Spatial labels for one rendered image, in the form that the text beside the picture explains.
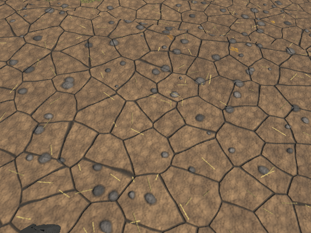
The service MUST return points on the robot left hand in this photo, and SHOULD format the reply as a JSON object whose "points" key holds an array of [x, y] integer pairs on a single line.
{"points": [[44, 228]]}

